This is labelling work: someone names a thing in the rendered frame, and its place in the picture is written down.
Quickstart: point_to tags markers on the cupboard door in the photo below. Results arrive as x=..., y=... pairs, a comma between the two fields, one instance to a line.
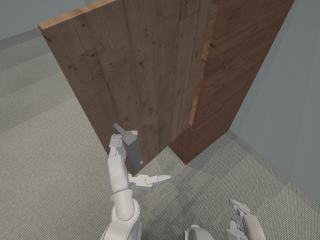
x=132, y=62

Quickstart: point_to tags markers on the handle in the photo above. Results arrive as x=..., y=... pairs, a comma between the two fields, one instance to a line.
x=132, y=147

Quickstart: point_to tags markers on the left robot hand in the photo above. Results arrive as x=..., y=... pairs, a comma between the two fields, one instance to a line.
x=117, y=171

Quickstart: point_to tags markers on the right robot hand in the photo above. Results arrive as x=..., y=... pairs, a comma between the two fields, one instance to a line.
x=248, y=228

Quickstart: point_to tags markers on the right robot thigh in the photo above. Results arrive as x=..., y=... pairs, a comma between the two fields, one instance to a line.
x=196, y=233

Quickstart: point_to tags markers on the robot left forearm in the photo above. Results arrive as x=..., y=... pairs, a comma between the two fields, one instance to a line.
x=125, y=216

